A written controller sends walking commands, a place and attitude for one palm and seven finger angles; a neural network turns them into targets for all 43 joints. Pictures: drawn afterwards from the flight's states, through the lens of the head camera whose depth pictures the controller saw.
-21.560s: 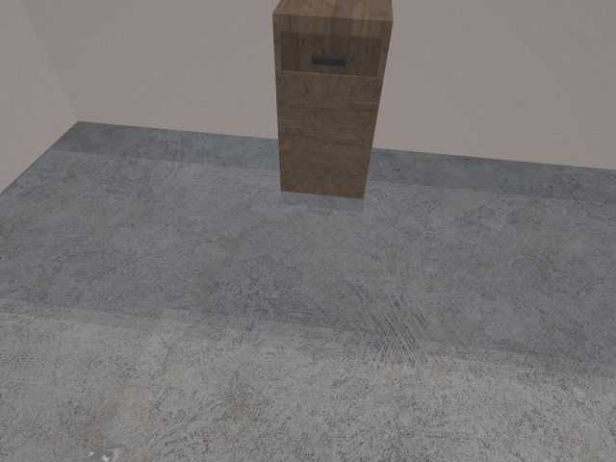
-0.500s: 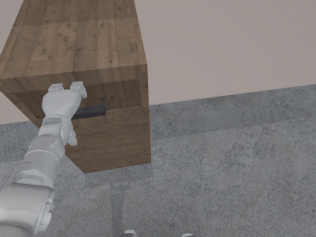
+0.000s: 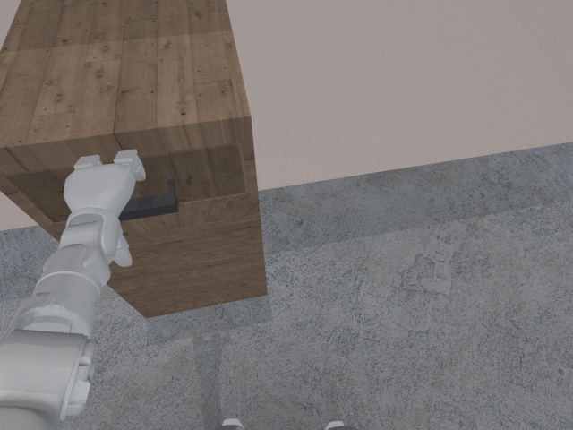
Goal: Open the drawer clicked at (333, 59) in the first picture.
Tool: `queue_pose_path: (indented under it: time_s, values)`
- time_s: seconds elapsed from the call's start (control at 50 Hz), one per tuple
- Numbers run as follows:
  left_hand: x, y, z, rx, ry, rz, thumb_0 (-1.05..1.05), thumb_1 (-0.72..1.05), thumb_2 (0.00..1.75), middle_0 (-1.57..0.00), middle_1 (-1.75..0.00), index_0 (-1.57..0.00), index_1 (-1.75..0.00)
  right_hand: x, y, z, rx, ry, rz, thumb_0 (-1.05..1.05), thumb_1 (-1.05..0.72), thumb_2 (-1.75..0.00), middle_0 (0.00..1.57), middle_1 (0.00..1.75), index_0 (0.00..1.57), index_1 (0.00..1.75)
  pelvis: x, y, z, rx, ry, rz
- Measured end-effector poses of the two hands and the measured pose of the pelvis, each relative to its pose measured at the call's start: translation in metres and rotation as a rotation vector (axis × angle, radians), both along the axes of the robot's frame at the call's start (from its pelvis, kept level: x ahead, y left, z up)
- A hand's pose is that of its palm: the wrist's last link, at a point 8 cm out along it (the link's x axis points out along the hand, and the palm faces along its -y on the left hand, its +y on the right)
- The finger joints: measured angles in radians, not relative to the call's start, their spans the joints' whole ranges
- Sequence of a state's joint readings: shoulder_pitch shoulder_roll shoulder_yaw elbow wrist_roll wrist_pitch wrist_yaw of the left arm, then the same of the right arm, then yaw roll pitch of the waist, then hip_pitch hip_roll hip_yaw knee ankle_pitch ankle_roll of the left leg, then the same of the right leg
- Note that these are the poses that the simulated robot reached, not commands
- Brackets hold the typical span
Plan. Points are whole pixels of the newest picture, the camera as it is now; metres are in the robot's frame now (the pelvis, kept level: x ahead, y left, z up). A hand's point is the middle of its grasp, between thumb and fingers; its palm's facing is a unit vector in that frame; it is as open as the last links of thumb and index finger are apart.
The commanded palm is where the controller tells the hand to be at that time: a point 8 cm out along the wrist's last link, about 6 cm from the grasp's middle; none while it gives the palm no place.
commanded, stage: lower the fingers behind the handle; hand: left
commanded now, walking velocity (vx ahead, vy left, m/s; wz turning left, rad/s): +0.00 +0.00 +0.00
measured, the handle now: (140, 198) +0.50 +0.24 -0.04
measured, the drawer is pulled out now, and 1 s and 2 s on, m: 0.00 0.00 0.00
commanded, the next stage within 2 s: lift the fingers back up to retry in 1.48 s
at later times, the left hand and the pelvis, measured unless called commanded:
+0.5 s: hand (124, 221) +0.45 +0.25 -0.03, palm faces -0.06 -0.04 -1.00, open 13.8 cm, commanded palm +0.43 +0.25 +0.03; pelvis +0.00 +0.01 -0.02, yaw +0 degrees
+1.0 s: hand (123, 219) +0.45 +0.26 -0.03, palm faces -0.04 +0.00 -1.00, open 13.8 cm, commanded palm +0.43 +0.25 -0.01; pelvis -0.03 +0.01 -0.04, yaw +0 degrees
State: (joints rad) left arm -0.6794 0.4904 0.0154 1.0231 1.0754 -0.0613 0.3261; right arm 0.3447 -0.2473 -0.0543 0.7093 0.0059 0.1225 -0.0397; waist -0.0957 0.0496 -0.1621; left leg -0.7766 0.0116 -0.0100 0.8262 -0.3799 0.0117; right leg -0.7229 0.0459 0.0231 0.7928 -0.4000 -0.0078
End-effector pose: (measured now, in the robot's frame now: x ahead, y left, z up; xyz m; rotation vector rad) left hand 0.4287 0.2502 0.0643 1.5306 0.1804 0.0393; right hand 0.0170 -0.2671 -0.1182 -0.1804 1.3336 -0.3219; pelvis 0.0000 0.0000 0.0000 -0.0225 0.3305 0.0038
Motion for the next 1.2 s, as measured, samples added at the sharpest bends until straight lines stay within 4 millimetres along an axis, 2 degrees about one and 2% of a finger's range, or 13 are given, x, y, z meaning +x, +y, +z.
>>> queue_pose_path:
  time_s: [0.18,0.4,0.54,0.94,1.2]
  values:
    - [-0.003,0.016,-0.020,0.016,-0.012,0.027,0.00,-0.48,0.30,-0.32,-1.20,-0.31,-1.20,0.001,-0.005,-0.007,-0.022,0.027,0.022,0.01,-0.90,-0.90,0.20,0.30,0.21,0.30,-0.003,0.002,-0.009,-0.008,0.042,0.010]
    - [0.004,0.002,-0.029,-0.003,-0.040,0.005,0.00,-0.48,0.30,-0.32,-1.20,-0.31,-1.20,0.003,0.006,-0.013,-0.004,0.018,0.019,0.01,-0.90,-0.90,0.20,0.30,0.21,0.30,-0.002,0.007,-0.015,-0.015,0.055,0.005]
    - [-0.002,0.003,-0.038,0.012,-0.017,0.031,0.00,-0.48,0.30,-0.32,-1.20,-0.31,-1.20,-0.002,0.015,-0.018,0.024,0.020,0.015,0.01,-0.90,-0.90,0.20,0.30,0.21,0.30,-0.005,0.009,-0.017,-0.013,0.055,-0.004]
    - [0.005,0.005,-0.041,0.044,-0.048,0.029,0.00,-0.48,0.30,-0.33,-1.33,-0.32,-1.21,-0.025,0.005,-0.029,-0.013,0.040,0.028,0.01,-0.90,-0.90,0.20,0.30,0.21,0.30,-0.024,0.007,-0.034,-0.018,0.090,0.002]
    - [0.002,0.004,-0.044,0.064,-0.057,0.029,0.00,-0.48,0.30,-0.27,-1.34,-0.32,-1.21,-0.041,0.008,-0.043,-0.005,0.029,0.029,0.01,-0.90,-0.90,0.20,0.30,0.21,0.30,-0.039,0.006,-0.047,-0.020,0.107,0.002]
